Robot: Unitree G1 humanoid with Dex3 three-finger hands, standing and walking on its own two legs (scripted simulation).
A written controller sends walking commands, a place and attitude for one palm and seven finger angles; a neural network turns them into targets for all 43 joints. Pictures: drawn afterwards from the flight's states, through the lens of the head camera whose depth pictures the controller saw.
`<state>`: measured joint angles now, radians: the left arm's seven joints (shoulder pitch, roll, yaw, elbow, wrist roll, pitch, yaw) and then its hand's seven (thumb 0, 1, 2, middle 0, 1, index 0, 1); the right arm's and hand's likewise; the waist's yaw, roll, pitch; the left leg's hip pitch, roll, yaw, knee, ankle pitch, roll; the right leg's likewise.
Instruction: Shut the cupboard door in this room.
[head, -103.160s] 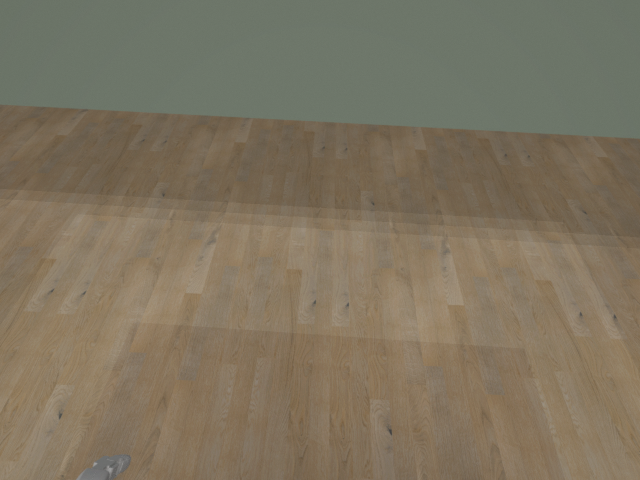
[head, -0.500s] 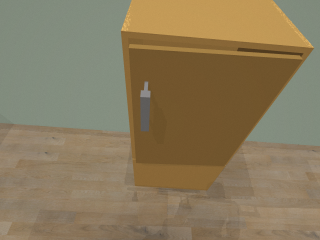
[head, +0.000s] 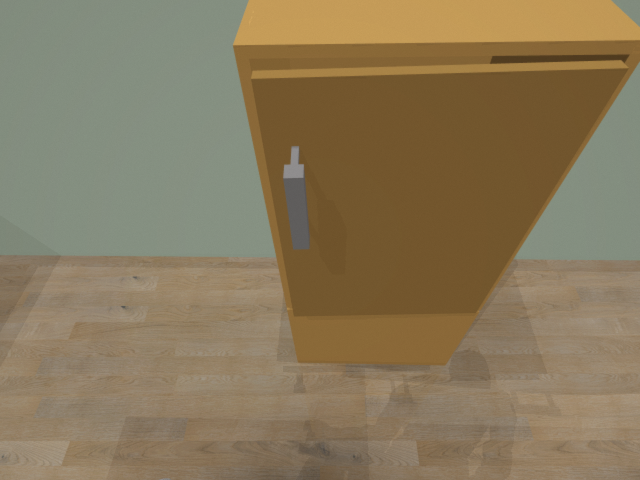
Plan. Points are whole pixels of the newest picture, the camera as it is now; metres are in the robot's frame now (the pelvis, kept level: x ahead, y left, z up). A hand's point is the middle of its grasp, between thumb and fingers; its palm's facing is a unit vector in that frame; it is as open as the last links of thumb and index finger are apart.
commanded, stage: look again from close up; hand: left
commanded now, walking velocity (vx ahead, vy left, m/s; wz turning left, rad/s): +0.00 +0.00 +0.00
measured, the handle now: (298, 199) +0.47 +0.06 +0.07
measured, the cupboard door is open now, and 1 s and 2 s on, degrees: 2 2 2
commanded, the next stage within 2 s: shuffle to correct the standing spot in 0.48 s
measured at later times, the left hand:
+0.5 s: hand out of the picture +0.00 +0.13 -0.15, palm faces +0.06 -0.99 -0.15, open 7.3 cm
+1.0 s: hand out of the picture +0.00 +0.11 -0.16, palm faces +0.05 -0.98 -0.19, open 7.3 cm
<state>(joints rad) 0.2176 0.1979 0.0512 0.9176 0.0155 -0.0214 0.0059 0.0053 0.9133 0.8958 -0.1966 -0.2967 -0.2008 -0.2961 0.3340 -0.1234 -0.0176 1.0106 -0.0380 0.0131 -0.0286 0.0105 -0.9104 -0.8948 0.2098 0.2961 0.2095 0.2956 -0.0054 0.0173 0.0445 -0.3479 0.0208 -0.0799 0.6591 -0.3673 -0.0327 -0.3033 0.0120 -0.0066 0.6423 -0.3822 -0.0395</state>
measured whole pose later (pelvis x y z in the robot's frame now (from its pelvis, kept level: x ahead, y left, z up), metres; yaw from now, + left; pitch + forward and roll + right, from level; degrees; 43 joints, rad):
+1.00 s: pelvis +0.01 -0.06 +0.01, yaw +1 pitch +1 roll +1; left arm 0.30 0.13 0.04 1.05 0.03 0.04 0.01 0.01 0.91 0.90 -0.20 -0.30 -0.20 -0.30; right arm 0.28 -0.13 -0.02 1.14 -0.03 0.02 -0.07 0.00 -0.91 -0.90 0.21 0.30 0.21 0.29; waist -0.01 0.00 0.07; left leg -0.27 0.04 0.04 0.53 -0.28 -0.01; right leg -0.20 0.10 -0.06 0.51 -0.33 -0.13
